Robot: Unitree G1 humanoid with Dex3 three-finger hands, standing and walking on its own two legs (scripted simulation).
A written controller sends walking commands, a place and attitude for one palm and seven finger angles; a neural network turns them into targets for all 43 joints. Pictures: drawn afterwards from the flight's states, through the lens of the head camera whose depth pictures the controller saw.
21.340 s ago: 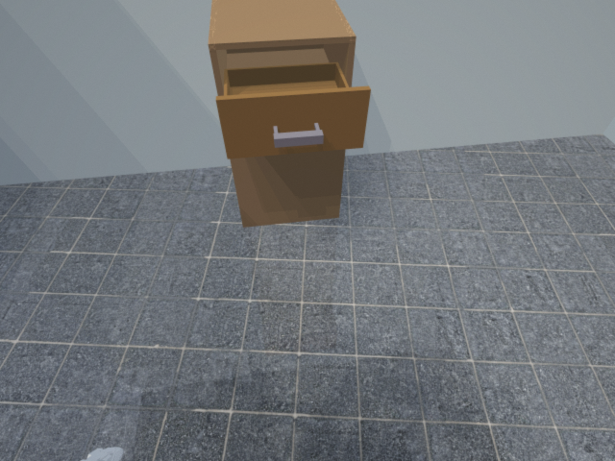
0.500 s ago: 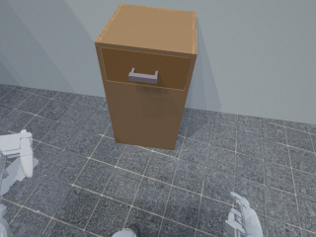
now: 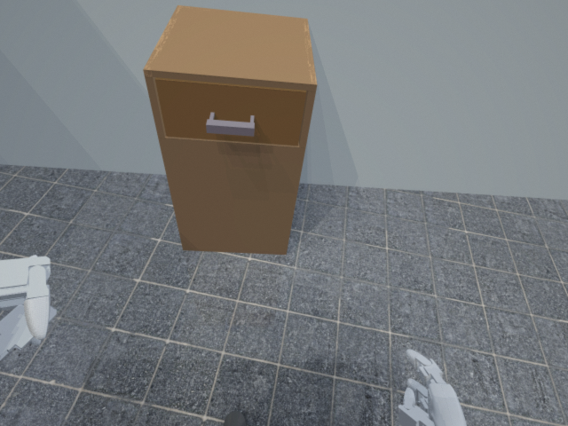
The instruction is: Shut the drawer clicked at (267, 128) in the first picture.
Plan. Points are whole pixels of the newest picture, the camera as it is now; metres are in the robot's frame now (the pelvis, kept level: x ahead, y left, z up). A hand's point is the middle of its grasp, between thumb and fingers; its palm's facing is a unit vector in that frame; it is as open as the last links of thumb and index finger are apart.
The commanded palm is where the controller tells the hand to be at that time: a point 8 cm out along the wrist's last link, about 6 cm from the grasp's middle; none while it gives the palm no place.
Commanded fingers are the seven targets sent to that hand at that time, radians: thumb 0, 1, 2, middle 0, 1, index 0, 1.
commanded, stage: stop stepping back and stand still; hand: left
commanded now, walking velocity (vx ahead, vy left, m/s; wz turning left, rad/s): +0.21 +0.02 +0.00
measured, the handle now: (231, 122) +0.86 +0.18 -0.09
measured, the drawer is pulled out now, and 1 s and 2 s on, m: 0.00 0.00 0.00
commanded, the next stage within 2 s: let the arm hang, fingers relaxed in 0.58 s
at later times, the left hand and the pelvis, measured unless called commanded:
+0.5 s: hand (28, 359) +0.15 +0.23 +0.17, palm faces +0.28 -0.83 -0.48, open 3.2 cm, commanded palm +0.10 +0.28 +0.17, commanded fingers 0.00 0.90 0.90 -1.40 -1.60 -1.40 -1.60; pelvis -0.05 +0.01 -0.01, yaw -4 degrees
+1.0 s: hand out of the picture +0.00 +0.20 -0.18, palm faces -0.03 -0.98 -0.20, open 3.2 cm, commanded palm none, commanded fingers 0.00 0.90 0.90 -0.72 -0.86 -0.72 -0.86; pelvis -0.05 +0.02 -0.01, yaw -2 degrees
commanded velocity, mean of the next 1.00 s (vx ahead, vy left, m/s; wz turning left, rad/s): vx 0.04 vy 0.00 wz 0.00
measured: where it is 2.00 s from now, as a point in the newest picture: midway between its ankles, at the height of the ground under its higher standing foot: outside the picture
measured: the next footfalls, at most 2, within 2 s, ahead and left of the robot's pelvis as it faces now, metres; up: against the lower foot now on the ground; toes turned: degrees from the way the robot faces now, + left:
right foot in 0.02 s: -0.02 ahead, -0.09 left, +0.00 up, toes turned -5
left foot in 0.20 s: +0.07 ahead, +0.10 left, +0.00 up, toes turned -2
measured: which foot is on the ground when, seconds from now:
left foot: down 0.00-0.04, up 0.06-0.18, down 0.20-1.00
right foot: up 0.00-0.00, down 0.02-1.00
